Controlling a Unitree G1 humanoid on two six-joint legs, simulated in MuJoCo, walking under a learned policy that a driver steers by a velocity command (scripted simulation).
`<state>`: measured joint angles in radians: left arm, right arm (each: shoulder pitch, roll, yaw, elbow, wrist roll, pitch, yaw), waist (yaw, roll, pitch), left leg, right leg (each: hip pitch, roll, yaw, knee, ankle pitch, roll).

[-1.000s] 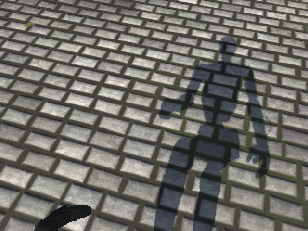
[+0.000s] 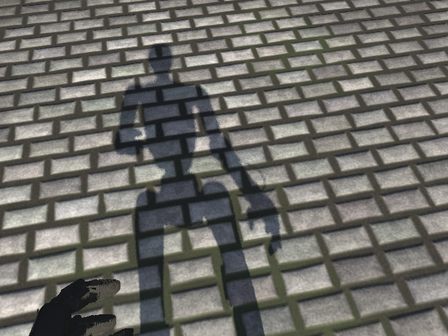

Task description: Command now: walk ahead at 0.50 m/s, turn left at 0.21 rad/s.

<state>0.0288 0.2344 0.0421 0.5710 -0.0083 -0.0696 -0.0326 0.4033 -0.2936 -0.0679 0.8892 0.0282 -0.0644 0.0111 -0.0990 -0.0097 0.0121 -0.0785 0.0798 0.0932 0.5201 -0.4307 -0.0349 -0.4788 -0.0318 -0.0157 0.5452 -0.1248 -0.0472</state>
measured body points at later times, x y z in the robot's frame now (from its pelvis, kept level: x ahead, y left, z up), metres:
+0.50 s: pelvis +0.25 +0.06 -0.01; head +0.28 +0.08 +0.44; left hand +0.21 +0.35 -0.14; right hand +0.52 -0.13 -0.09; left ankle +0.34 +0.17 -0.73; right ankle +0.10 -0.12 -0.71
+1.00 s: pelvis +0.52 +0.14 +0.00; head +0.54 +0.16 +0.45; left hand +0.60 +0.47 -0.06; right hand +0.71 -0.09 -0.11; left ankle +0.35 +0.17 -0.72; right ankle +0.68 +0.10 -0.73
